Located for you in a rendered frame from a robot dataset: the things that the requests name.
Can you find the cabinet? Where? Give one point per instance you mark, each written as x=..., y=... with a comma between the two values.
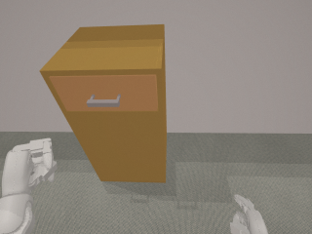
x=122, y=146

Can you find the drawer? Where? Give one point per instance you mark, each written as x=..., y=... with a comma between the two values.
x=138, y=92

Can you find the right robot hand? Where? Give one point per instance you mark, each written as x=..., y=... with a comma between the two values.
x=251, y=222

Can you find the left robot hand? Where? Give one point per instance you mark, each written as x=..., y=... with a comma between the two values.
x=19, y=165

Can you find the left robot forearm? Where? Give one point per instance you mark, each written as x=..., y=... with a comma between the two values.
x=16, y=216

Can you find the handle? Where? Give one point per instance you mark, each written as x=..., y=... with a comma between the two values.
x=103, y=102

